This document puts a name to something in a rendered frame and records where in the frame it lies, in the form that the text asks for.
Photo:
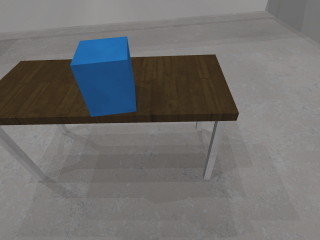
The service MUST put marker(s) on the table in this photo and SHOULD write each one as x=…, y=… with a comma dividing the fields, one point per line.
x=180, y=88

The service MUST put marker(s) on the carton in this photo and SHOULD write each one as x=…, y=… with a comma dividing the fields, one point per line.
x=103, y=71

